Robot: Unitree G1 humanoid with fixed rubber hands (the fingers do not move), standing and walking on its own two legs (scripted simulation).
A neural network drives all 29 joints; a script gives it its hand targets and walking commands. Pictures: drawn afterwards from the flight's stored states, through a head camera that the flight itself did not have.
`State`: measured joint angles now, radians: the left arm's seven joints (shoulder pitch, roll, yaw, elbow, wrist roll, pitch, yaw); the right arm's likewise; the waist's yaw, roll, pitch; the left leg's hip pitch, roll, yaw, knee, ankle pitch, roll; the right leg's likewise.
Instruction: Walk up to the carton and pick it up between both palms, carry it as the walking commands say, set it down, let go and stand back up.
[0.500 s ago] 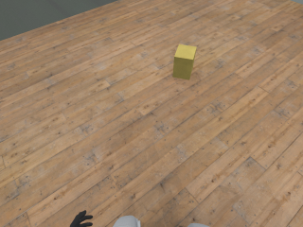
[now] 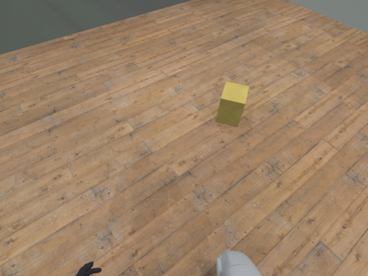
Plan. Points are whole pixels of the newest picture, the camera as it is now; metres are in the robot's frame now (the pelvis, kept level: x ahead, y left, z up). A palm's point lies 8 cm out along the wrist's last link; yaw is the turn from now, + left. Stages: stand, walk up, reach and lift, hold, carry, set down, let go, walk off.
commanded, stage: walk up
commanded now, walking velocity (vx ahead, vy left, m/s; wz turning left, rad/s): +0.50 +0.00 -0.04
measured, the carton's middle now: (231, 104) +1.25 -0.44 -0.66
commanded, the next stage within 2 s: none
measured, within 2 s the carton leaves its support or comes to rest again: neither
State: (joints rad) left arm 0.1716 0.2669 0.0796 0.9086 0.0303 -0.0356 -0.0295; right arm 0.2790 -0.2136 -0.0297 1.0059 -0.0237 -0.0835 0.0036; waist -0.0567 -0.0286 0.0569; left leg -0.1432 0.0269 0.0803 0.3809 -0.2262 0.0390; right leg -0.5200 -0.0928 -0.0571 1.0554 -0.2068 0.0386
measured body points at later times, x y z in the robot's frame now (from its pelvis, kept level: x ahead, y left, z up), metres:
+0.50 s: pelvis +0.26 -0.05 +0.00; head +0.28 -0.06 +0.45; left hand +0.30 +0.20 -0.14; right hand +0.35 -0.31 -0.14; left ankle +0.29 +0.09 -0.68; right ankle +0.25 -0.14 -0.75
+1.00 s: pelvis +0.50 -0.07 -0.01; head +0.52 -0.08 +0.44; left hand +0.72 +0.13 -0.12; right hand +0.38 -0.33 -0.14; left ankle +0.44 +0.11 -0.75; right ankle +0.59 -0.25 -0.71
